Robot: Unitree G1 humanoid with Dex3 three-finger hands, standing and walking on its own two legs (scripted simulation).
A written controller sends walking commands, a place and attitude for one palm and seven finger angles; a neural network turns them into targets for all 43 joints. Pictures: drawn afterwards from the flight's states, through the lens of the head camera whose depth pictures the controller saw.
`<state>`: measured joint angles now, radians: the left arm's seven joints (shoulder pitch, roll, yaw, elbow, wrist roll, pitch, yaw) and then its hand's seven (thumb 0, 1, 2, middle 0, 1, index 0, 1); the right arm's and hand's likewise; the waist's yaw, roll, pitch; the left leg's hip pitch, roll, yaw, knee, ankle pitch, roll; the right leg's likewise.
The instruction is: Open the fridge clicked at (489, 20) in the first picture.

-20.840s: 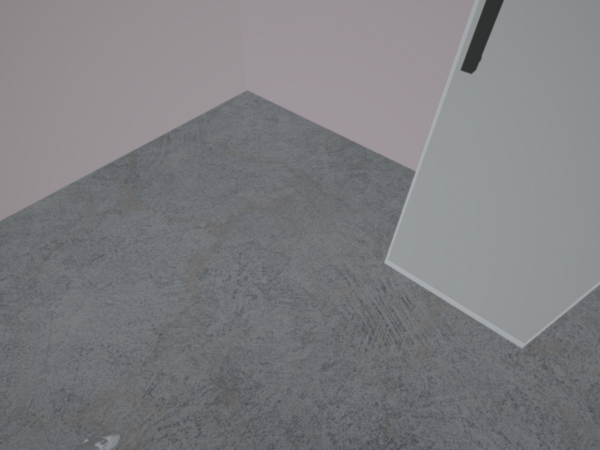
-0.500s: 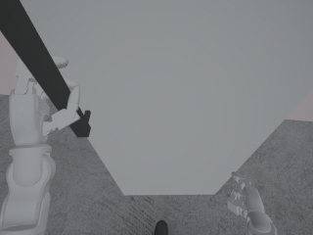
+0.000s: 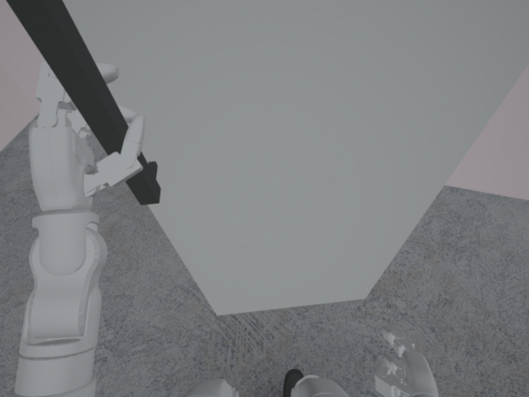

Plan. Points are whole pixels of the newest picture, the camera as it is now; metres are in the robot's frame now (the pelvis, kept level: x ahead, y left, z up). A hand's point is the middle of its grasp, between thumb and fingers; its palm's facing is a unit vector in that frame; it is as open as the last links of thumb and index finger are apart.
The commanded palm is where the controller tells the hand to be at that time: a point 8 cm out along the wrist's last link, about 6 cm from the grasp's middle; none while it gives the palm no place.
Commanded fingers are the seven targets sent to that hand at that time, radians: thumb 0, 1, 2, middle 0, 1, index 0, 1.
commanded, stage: walk backward, drawing the door open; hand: left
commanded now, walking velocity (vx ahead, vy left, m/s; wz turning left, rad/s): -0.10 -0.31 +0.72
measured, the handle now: (99, 87) +0.38 +0.15 +0.27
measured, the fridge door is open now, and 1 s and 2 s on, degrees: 21 58 78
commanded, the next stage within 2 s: stop walking and hold the door back in 1.48 s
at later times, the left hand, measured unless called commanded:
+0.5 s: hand (155, 289) +0.19 +0.08 +0.22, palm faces +0.41 -0.87 -0.26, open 8.2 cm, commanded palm +0.14 +0.12 +0.22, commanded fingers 0.00 0.90 0.90 -0.45 -1.40 -0.45 -1.40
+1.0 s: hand out of the picture +0.08 -0.02 +0.22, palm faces +0.68 -0.70 -0.21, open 8.1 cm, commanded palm +0.02 +0.00 +0.22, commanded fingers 0.00 0.90 0.90 -0.45 -1.40 -0.45 -1.40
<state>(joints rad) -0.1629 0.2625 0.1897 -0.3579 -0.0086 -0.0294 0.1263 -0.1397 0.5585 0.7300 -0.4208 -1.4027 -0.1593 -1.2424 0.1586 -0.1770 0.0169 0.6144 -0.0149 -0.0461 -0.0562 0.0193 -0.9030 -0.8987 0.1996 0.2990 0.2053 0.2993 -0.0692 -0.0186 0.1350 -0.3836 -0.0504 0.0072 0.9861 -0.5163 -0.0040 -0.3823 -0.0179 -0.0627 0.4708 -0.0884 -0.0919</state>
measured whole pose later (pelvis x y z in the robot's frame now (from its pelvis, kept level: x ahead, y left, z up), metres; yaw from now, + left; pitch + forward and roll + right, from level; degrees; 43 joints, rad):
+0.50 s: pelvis -0.06 -0.13 +0.00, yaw +20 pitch -1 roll +3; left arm -0.08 0.25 0.12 -0.50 -0.04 -0.04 0.06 -0.17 0.53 0.76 -0.40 -1.39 -0.11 -1.15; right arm 0.09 -0.16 -0.01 0.61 0.01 -0.06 -0.03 0.02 -0.90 -0.90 0.20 0.30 0.21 0.30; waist -0.02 0.03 0.18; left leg -0.44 0.01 -0.05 1.08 -0.51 -0.03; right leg -0.34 -0.01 -0.11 0.54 -0.19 -0.10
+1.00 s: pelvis -0.06 -0.30 -0.01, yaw +37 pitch -1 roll -1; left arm -0.01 0.26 0.11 -0.54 -0.04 -0.05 0.07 -0.15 0.54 0.76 -0.45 -1.40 -0.10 -1.19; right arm 0.19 -0.14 0.00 0.59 0.02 -0.09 0.00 0.02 -0.90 -0.90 0.20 0.30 0.21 0.30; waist 0.01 0.03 0.12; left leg -0.26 0.14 -0.10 0.52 -0.25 -0.11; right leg -0.28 -0.03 -0.01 0.53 -0.24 0.08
